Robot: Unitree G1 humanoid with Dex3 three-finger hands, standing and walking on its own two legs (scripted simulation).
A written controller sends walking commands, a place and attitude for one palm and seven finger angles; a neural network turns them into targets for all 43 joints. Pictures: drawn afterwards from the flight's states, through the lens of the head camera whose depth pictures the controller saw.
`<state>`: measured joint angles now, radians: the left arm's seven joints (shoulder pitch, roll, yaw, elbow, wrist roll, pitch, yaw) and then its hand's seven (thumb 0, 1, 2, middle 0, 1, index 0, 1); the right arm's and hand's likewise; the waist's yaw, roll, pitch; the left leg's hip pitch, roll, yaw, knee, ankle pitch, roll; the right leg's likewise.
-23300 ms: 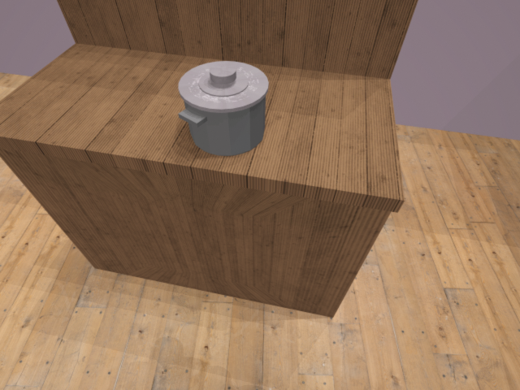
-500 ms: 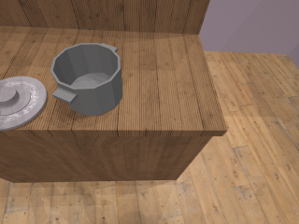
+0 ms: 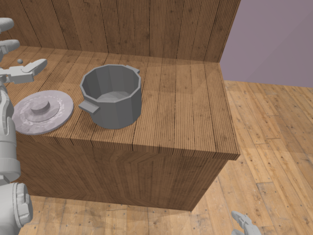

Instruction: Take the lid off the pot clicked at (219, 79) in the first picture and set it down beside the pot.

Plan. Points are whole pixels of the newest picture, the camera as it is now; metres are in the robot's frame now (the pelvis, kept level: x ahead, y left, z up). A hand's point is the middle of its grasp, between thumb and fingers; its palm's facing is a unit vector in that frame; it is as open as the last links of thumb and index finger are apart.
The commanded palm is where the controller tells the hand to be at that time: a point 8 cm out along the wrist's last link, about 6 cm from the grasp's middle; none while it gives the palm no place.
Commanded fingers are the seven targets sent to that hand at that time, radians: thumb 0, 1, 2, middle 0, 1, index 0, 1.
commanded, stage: draw the hand back to the body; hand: left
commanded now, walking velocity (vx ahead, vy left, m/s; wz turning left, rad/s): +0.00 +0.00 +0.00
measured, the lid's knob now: (39, 105) +0.47 +0.39 +0.03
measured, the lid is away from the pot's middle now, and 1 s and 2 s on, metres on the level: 0.23 0.23 0.23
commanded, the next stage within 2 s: step back with the hand held close in 1.46 s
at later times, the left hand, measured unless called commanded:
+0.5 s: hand (21, 95) +0.32 +0.28 +0.22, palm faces +0.55 -0.80 -0.22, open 8.5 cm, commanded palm +0.25 +0.30 +0.23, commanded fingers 0.00 0.81 0.87 -0.21 -0.36 -0.21 -0.36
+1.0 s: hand (26, 138) +0.23 +0.23 +0.22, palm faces +0.50 -0.83 -0.25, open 7.4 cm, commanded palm +0.16 +0.26 +0.22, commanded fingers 0.00 0.90 0.90 -0.20 -0.30 -0.20 -0.30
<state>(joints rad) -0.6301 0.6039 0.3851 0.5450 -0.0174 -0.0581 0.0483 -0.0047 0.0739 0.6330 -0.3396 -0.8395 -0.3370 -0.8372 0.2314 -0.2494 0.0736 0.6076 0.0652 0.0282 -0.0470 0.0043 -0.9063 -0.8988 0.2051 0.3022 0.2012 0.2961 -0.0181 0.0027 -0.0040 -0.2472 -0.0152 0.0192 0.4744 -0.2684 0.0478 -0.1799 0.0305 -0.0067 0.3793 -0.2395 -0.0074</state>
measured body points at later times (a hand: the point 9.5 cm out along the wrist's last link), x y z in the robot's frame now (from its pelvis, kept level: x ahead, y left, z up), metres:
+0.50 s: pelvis -0.01 -0.04 +0.00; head -0.01 -0.05 +0.45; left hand +0.28 +0.32 +0.23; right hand +0.16 -0.28 -0.10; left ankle -0.01 +0.08 -0.74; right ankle -0.03 -0.12 -0.74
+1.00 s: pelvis -0.01 -0.04 +0.00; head -0.03 -0.06 +0.45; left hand +0.20 +0.27 +0.23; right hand +0.18 -0.26 -0.09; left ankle -0.01 +0.08 -0.74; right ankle -0.03 -0.12 -0.74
